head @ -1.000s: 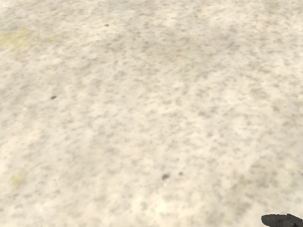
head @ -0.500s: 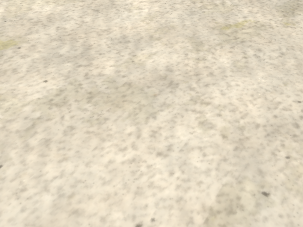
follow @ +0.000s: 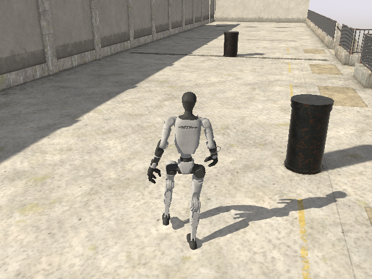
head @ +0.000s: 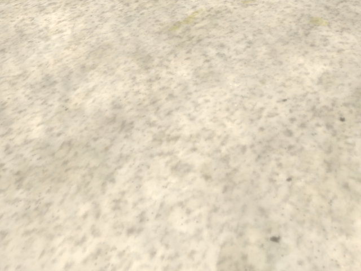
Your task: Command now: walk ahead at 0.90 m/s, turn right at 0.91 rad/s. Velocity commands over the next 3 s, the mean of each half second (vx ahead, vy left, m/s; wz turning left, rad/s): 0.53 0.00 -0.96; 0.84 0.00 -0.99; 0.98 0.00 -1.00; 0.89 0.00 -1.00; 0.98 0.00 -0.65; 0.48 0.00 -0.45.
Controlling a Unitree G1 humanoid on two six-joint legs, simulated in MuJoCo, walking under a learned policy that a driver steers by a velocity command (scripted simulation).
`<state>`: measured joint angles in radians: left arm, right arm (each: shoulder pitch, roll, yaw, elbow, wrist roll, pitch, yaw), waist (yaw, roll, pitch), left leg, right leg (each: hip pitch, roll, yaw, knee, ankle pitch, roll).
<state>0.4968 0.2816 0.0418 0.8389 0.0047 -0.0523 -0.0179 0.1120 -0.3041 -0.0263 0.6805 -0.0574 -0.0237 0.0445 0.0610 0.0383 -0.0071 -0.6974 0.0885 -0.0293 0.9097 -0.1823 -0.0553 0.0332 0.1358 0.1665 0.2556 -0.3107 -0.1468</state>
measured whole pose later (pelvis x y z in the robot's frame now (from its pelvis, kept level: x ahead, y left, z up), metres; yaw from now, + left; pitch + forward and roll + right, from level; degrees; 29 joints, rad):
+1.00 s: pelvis +0.59 -0.28 -0.01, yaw -56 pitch +3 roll +0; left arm 0.50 0.32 0.07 0.80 0.00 -0.06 -0.02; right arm 0.01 -0.31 -0.01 0.60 -0.02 -0.02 0.04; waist 0.12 0.01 0.04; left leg -0.66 0.08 -0.05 0.62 -0.05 -0.06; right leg 0.10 0.13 0.25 0.28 -0.39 -0.12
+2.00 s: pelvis +0.84 -1.12 -0.03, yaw -114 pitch +2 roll +1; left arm 0.41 0.37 0.08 0.84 0.00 -0.06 -0.01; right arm 0.03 -0.28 -0.01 0.59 -0.05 -0.06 -0.02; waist 0.10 -0.03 0.05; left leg -0.50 0.02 -0.02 0.64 -0.17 -0.04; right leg -0.10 0.18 0.25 0.98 -0.44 -0.14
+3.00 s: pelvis +0.39 -1.78 -0.01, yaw -148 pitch -1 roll +0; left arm 0.17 0.32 0.07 0.81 0.02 0.04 0.00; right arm 0.17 -0.26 -0.01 0.77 -0.03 -0.03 -0.03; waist 0.00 -0.01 0.14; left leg -0.36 0.07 0.21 0.48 -0.11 0.05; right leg -0.56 0.03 0.01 1.23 -0.44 0.01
